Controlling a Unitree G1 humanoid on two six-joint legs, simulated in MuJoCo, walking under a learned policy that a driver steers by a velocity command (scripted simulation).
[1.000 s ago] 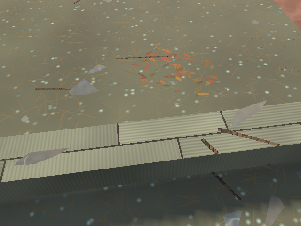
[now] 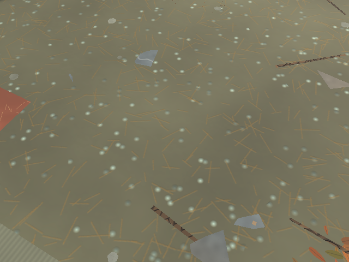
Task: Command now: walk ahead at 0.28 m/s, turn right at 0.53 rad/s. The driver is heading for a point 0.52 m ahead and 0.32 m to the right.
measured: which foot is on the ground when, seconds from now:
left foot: down 0.00-0.38, up 0.40-0.70, down 0.72-1.00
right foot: up 0.00-0.36, down 0.38-0.72, up 0.74-1.00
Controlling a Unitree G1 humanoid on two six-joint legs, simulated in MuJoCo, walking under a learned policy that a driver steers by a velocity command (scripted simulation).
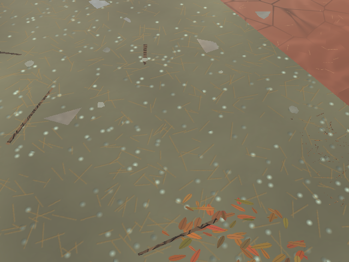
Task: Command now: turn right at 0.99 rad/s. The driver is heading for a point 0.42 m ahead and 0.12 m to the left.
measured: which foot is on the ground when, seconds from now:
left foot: down 0.00-0.10, up 0.12-0.68, down 0.70-1.00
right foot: up 0.00-0.08, down 0.10-0.72, up 0.74-1.00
